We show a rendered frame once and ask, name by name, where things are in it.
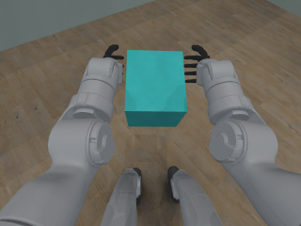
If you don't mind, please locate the left robot hand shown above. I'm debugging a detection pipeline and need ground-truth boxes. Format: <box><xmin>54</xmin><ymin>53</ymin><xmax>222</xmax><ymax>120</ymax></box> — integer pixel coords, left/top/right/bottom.
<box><xmin>103</xmin><ymin>44</ymin><xmax>124</xmax><ymax>82</ymax></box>

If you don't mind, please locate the left robot upper arm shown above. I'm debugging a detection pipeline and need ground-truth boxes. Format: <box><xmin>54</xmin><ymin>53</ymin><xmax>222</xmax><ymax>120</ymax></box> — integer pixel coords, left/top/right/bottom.
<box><xmin>0</xmin><ymin>118</ymin><xmax>116</xmax><ymax>226</ymax></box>

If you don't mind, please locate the right robot upper arm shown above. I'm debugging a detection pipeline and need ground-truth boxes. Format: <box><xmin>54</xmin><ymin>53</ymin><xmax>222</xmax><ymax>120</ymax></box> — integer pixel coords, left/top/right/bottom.
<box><xmin>209</xmin><ymin>118</ymin><xmax>301</xmax><ymax>226</ymax></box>

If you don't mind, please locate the robot right forearm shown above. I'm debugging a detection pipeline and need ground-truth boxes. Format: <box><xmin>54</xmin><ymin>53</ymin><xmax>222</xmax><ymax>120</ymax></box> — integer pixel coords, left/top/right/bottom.
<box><xmin>196</xmin><ymin>58</ymin><xmax>267</xmax><ymax>126</ymax></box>

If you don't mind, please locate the right robot thigh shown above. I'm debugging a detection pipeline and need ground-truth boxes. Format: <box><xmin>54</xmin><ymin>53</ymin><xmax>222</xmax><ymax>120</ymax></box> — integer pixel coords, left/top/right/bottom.
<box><xmin>170</xmin><ymin>173</ymin><xmax>224</xmax><ymax>226</ymax></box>

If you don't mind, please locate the robot left forearm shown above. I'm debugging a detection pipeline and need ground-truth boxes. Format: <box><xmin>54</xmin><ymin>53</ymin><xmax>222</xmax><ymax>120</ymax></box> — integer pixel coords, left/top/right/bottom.
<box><xmin>48</xmin><ymin>57</ymin><xmax>123</xmax><ymax>152</ymax></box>

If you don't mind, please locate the right robot hand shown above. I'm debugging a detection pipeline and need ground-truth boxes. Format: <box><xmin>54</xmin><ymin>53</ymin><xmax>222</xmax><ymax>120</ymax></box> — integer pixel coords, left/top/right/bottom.
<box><xmin>183</xmin><ymin>45</ymin><xmax>210</xmax><ymax>83</ymax></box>

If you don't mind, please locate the carton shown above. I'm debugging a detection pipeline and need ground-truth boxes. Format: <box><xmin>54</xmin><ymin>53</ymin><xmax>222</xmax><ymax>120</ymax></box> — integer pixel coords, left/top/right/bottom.
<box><xmin>124</xmin><ymin>50</ymin><xmax>187</xmax><ymax>127</ymax></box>

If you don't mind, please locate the robot left shin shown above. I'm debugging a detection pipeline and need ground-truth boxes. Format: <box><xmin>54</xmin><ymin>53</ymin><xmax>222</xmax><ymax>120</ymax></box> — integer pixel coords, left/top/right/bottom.
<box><xmin>123</xmin><ymin>169</ymin><xmax>137</xmax><ymax>175</ymax></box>

